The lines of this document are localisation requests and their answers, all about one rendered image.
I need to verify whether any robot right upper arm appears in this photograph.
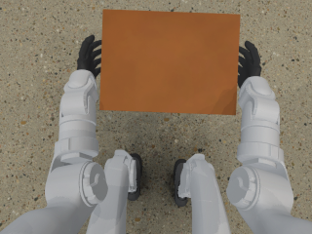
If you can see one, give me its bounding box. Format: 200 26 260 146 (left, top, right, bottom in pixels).
226 165 312 234

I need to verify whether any left robot shin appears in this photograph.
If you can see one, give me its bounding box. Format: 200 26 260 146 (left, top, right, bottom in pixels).
104 149 137 192

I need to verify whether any robot left upper arm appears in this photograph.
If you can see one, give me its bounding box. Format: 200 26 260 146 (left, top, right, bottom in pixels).
0 161 108 234

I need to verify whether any robot right forearm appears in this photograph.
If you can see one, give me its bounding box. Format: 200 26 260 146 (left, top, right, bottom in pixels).
236 76 293 202

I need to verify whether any robot right thigh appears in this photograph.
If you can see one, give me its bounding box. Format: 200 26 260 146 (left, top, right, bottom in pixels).
182 159 232 234

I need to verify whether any robot left hand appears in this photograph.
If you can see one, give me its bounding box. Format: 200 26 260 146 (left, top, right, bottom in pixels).
77 34 102 79

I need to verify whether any robot left forearm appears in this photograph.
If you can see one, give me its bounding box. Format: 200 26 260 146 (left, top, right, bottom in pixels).
45 69 99 202

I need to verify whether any robot right hand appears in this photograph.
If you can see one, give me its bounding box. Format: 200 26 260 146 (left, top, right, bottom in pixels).
237 40 262 89

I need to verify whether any carton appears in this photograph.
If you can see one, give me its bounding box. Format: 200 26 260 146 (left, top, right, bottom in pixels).
99 9 241 115

